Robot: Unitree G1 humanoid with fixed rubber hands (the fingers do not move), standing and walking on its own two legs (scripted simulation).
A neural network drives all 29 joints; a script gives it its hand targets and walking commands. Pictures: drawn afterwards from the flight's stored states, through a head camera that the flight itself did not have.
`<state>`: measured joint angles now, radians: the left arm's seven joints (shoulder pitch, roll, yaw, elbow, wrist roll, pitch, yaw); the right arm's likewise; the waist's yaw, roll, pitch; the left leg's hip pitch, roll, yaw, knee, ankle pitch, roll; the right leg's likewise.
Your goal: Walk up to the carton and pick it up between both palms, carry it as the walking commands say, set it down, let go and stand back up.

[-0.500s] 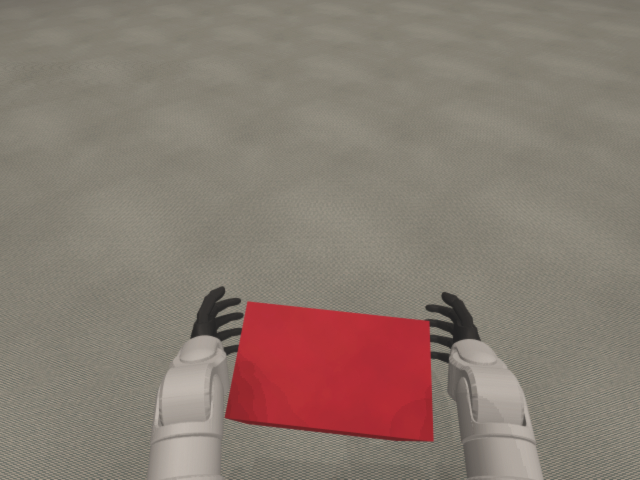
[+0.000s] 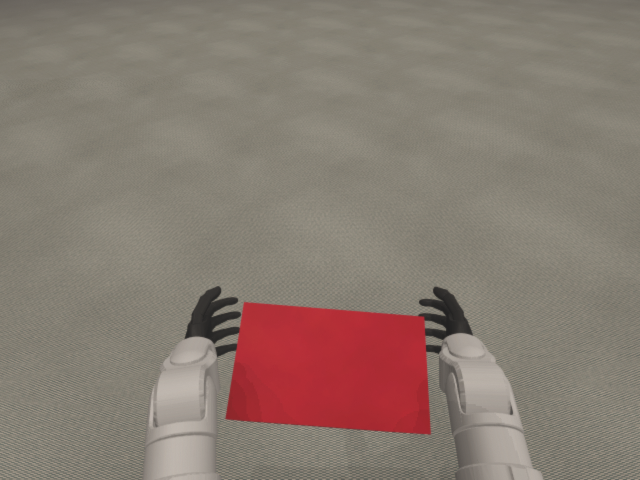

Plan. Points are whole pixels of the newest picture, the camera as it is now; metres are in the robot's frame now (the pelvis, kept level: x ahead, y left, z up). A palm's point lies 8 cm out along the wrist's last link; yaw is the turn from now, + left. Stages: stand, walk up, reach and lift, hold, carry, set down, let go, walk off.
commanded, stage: hold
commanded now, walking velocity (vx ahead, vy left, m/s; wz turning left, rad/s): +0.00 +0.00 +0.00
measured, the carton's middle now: (326, 374) +0.29 +0.03 -0.05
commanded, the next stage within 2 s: set down in 0.40 s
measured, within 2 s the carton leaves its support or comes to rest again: neither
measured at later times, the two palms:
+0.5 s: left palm (208, 348) +0.26 +0.18 +0.06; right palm (465, 333) +0.30 -0.15 +0.05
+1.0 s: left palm (215, 366) +0.28 +0.19 -0.02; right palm (447, 364) +0.30 -0.14 -0.03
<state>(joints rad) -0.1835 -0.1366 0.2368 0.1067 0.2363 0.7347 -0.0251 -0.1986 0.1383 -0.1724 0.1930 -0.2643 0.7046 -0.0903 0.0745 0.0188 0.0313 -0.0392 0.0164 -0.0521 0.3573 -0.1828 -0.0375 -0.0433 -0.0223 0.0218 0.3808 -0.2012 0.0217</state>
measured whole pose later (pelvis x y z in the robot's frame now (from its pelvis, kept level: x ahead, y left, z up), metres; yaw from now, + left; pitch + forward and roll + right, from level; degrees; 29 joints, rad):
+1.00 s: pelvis -0.02 +0.00 -0.01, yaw -1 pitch +4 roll +0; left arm -0.37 -0.16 0.45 0.39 0.35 0.50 -0.07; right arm -0.39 0.15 -0.36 0.49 -0.35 0.47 0.05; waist 0.08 -0.02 0.03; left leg -0.38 -0.01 -0.09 0.52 -0.20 -0.04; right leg -0.40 0.02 0.09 0.54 -0.21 0.02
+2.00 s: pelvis -0.08 -0.01 -0.16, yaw -2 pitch +40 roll +1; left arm -0.67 -0.03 0.44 0.57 0.26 0.35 0.00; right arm -0.71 0.10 -0.34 0.64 -0.20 0.33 -0.22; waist 0.06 -0.03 -0.30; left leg -1.59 -0.04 -0.13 1.27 -0.37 -0.10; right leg -1.61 0.10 0.09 1.27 -0.35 0.03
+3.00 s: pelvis -0.11 +0.00 -0.31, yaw -2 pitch +47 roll +1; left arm -0.93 0.08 0.41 0.69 0.13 0.27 0.06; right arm -0.98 0.00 -0.32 0.75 -0.09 0.23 -0.27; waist 0.03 -0.03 -0.19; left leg -2.14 -0.10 -0.13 1.78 -0.46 -0.13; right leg -2.16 0.16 0.11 1.78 -0.44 0.08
